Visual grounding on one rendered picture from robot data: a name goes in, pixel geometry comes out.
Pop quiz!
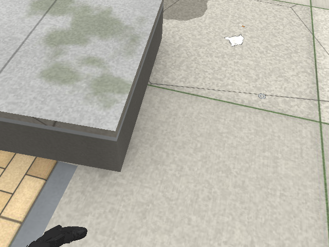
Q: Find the left robot hand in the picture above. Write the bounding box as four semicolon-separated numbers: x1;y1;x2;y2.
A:
26;225;87;247

